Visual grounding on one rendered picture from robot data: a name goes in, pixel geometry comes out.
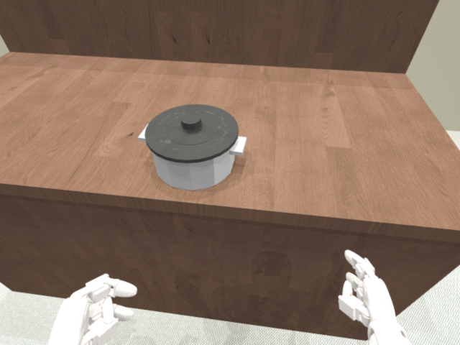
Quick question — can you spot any right robot forearm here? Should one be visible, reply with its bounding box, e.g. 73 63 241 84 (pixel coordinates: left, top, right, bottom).
368 319 412 345

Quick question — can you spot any lid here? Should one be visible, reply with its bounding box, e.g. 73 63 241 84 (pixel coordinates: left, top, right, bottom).
144 104 239 163

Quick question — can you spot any table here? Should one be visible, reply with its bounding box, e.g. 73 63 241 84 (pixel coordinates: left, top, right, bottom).
0 0 460 341

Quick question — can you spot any knob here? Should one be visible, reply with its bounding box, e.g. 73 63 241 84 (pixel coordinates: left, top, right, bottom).
180 112 202 130

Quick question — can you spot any left robot hand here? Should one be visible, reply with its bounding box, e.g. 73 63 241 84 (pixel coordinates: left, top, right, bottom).
48 274 137 345

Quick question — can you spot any right robot hand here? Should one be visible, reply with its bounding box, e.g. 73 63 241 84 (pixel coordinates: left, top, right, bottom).
339 250 397 328

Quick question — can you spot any pot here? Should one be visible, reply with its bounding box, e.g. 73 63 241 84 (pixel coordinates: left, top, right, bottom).
138 126 247 190

